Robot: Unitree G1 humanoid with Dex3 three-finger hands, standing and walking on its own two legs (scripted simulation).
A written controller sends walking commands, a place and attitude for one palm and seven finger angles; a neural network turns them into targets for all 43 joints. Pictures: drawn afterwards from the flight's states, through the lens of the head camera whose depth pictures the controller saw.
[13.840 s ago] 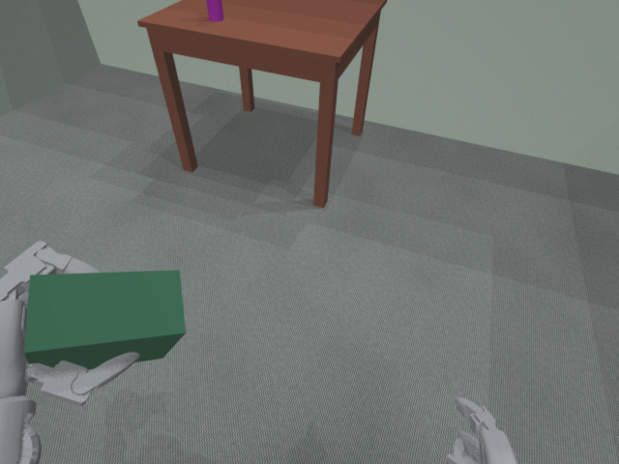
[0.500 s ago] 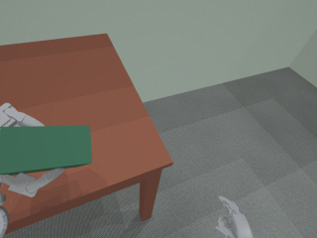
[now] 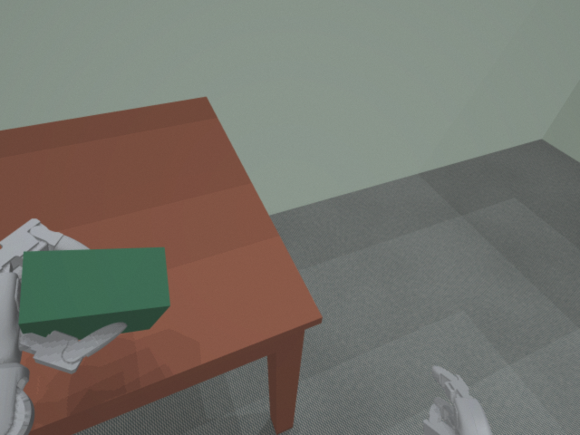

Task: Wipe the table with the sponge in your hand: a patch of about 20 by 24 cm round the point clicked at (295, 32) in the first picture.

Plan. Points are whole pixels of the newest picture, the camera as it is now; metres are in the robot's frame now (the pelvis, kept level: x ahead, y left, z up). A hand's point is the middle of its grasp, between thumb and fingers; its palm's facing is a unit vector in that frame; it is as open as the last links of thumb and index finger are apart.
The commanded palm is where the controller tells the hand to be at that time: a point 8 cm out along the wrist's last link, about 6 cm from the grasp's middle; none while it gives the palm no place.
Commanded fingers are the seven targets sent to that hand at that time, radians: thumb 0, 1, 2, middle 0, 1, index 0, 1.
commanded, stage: come to a stop and stand still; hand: left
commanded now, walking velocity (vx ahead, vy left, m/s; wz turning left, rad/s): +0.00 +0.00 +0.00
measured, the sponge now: (117, 294) +0.23 +0.21 +0.14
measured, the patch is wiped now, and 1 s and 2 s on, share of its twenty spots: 0.00 0.00 0.00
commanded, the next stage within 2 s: look again from close up in 0.20 s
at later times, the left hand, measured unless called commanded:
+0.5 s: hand (67, 277) +0.23 +0.25 +0.17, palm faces +0.36 -0.84 -0.40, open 10.3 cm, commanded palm +0.16 +0.29 +0.17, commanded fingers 0.00 0.10 1.30 -1.20 -1.60 -1.20 -1.60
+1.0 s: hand (69, 285) +0.23 +0.25 +0.16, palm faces +0.31 -0.87 -0.37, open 10.3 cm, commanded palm +0.16 +0.29 +0.17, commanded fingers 0.00 0.10 1.30 -1.20 -1.60 -1.20 -1.60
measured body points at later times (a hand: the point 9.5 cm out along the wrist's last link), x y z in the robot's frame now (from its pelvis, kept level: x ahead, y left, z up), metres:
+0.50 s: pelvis -0.01 +0.01 +0.00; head +0.02 +0.01 +0.45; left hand +0.21 +0.30 +0.19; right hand +0.17 -0.22 -0.08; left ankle +0.01 +0.10 -0.74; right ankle -0.01 -0.08 -0.74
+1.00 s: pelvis +0.00 +0.02 +0.00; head +0.03 +0.05 +0.44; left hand +0.21 +0.30 +0.18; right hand +0.19 -0.19 -0.06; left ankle +0.01 +0.10 -0.74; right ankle -0.01 -0.08 -0.74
